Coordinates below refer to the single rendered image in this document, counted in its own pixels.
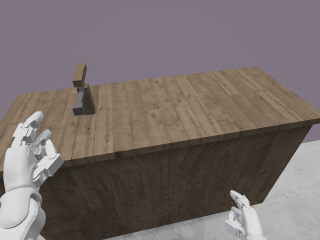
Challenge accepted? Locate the counter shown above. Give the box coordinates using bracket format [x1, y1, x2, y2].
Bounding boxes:
[0, 63, 320, 240]

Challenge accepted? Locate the left robot forearm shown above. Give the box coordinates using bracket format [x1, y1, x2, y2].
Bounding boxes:
[0, 187, 46, 240]

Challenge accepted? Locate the robot left hand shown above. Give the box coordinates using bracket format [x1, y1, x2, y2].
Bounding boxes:
[3, 111, 64, 193]

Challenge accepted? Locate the robot right hand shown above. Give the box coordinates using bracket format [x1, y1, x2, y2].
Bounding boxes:
[225, 190, 264, 240]

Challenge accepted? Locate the tap lever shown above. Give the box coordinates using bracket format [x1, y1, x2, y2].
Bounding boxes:
[72, 86, 86, 116]

